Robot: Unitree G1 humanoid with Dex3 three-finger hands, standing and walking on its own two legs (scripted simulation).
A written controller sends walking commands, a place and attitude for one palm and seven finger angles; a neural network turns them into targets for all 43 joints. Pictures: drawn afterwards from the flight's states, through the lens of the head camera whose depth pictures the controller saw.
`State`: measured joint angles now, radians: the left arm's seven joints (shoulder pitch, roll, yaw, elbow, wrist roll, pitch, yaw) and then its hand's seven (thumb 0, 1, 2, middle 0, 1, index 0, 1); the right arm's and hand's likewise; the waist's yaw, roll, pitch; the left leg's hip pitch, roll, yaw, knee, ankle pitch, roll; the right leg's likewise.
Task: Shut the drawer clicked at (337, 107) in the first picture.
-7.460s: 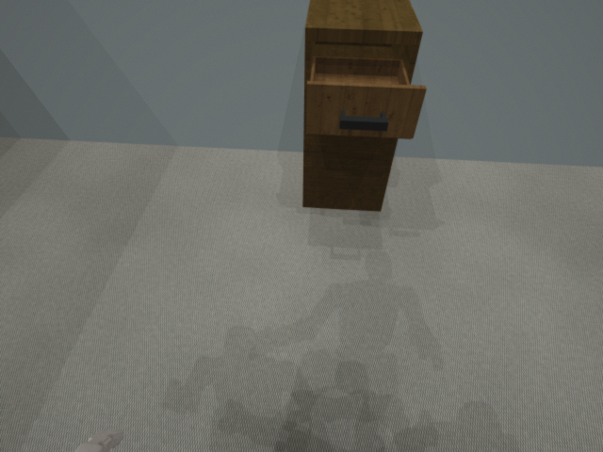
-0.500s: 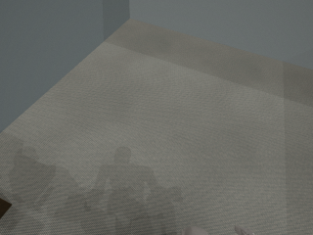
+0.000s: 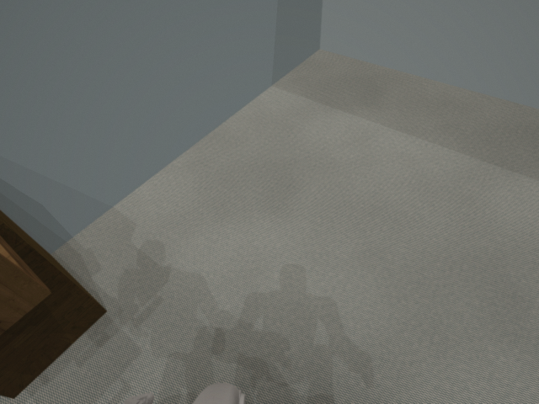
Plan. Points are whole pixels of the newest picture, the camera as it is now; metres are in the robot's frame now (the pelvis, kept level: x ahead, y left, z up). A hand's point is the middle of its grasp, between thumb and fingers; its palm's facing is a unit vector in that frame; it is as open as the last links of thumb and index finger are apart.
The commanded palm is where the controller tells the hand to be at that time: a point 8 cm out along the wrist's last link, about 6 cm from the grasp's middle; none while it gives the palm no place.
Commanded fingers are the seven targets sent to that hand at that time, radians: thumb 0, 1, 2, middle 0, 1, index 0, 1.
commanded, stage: turn to face it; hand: left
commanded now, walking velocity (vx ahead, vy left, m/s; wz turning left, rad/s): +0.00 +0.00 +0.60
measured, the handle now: out of the picture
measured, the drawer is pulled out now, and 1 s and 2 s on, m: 0.30 0.30 0.30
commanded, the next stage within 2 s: take the last steps up to it in 1.48 s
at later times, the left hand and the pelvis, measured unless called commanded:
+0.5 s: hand out of the picture +0.00 +0.29 -0.17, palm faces +0.34 -0.91 -0.25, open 7.4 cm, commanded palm none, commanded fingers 0.00 0.90 0.90 -0.20 -0.30 -0.20 -0.30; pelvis -0.01 +0.06 +0.00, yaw +17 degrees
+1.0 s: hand out of the picture -0.04 +0.21 -0.14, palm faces +0.56 -0.77 -0.30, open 7.4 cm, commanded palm none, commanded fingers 0.00 0.90 0.90 -0.20 -0.30 -0.20 -0.30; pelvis -0.01 -0.01 +0.00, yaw +36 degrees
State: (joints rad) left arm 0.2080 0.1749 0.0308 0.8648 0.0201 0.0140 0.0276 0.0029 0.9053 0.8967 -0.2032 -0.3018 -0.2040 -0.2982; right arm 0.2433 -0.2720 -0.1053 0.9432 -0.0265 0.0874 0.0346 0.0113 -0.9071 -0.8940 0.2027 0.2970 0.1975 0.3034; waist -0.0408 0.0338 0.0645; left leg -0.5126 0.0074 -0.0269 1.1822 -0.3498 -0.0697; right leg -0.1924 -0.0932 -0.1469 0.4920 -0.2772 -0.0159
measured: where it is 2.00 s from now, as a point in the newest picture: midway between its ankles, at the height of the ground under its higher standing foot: outside the picture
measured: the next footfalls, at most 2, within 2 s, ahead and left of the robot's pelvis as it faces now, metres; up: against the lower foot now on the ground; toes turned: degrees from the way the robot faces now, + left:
left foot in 0.24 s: +0.02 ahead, +0.16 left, +0.00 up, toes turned +14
right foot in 0.78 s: +0.07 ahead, -0.07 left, +0.00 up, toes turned +27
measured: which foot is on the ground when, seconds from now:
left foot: up 0.00-0.22, down 0.24-0.78, up 0.80-1.00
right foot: down 0.00-0.24, up 0.26-0.76, down 0.78-1.00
